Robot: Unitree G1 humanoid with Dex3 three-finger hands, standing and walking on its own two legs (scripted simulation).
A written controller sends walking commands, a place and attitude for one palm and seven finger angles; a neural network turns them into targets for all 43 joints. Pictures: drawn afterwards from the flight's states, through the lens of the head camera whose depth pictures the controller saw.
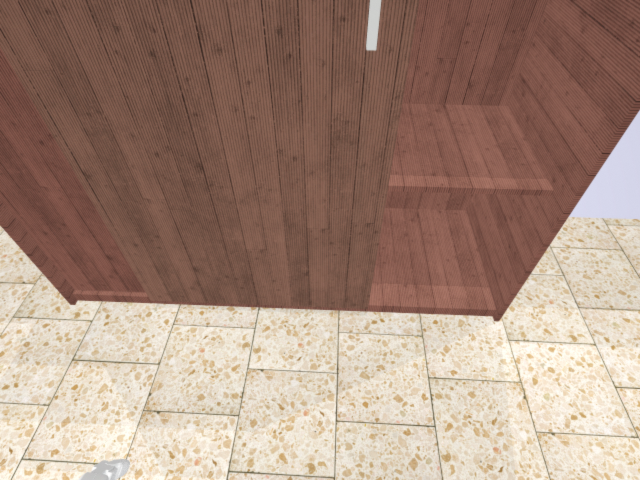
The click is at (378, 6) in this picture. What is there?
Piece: wardrobe's sliding door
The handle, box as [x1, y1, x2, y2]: [366, 0, 380, 49]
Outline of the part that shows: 380,0 370,0 366,49 375,49 376,47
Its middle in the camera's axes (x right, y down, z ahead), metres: +0.09 -0.40 +0.64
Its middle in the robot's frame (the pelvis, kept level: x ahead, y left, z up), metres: +0.78 -0.05 +0.27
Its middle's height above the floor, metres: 1.04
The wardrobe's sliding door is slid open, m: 0.46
